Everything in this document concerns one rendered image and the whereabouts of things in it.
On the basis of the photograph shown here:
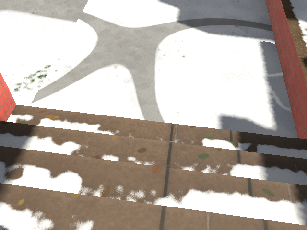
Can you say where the stairs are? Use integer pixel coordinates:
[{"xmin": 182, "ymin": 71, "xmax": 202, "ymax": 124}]
[{"xmin": 0, "ymin": 104, "xmax": 307, "ymax": 226}]

